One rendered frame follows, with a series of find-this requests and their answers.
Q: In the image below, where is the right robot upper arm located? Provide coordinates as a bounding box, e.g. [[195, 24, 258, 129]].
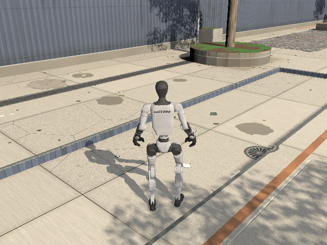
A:
[[173, 103, 189, 130]]

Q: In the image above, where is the robot left hand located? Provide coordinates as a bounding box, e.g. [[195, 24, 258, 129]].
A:
[[133, 137, 144, 146]]

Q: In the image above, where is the robot right hand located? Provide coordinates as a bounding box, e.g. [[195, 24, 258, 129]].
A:
[[185, 136, 196, 147]]

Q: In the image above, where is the robot right thigh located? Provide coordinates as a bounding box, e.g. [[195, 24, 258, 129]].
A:
[[171, 142, 183, 175]]

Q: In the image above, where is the right robot forearm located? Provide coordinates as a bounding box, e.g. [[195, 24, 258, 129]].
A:
[[184, 122, 195, 139]]

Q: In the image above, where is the robot left foot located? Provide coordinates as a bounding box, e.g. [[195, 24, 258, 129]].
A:
[[149, 199, 156, 211]]

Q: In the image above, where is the left robot forearm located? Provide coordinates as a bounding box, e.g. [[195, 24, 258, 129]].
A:
[[134, 124, 143, 139]]

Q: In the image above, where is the left robot upper arm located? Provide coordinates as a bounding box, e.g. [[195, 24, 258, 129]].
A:
[[138, 103, 152, 131]]

